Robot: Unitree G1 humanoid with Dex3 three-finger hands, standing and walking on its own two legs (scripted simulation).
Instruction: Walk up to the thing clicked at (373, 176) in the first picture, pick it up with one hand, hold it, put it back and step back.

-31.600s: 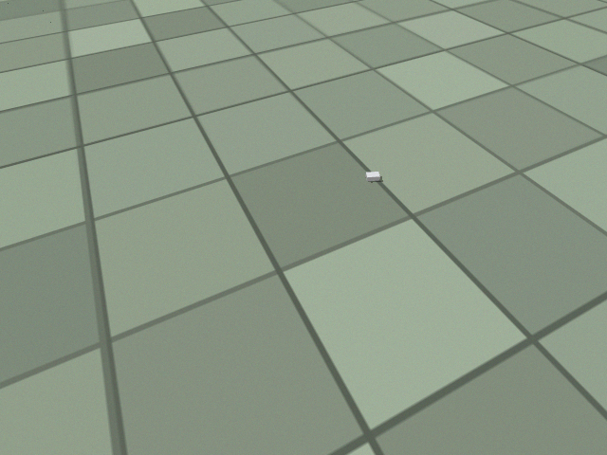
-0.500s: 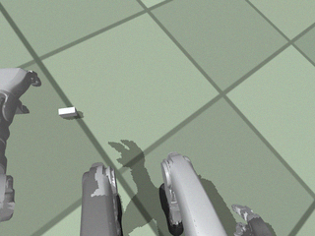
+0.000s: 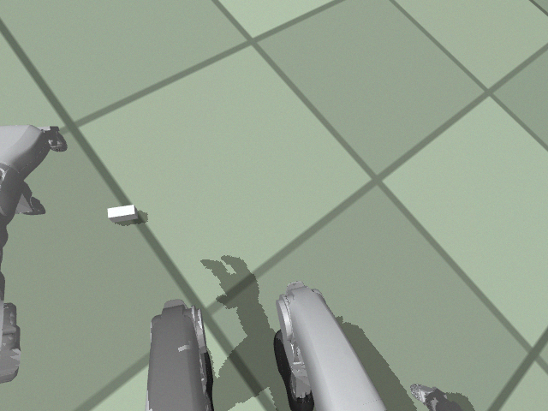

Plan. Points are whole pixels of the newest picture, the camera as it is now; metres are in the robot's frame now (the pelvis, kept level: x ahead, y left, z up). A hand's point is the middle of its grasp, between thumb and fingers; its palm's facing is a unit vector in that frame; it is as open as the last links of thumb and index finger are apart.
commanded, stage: go down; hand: left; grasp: from above
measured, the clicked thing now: (123, 213) +0.58 +0.28 -0.50
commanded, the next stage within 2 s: approach in 1.88 s
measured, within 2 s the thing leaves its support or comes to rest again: neither
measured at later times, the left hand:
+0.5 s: hand (15, 166) +0.49 +0.31 -0.05, palm faces -0.44 +0.00 -0.90, open 11.8 cm
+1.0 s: hand (7, 154) +0.51 +0.31 -0.04, palm faces -0.43 -0.01 -0.90, open 12.1 cm
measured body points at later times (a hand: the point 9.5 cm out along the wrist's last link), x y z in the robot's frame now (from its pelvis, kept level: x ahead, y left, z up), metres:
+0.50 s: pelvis +0.01 +0.01 +0.02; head +0.20 +0.06 +0.42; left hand +0.51 +0.30 +0.00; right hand +0.05 -0.26 -0.09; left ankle +0.08 +0.11 -0.49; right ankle +0.08 -0.13 -0.49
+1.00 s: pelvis +0.01 +0.01 +0.03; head +0.21 +0.06 +0.43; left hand +0.52 +0.31 +0.02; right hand +0.05 -0.26 -0.08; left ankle +0.08 +0.11 -0.49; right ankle +0.08 -0.13 -0.49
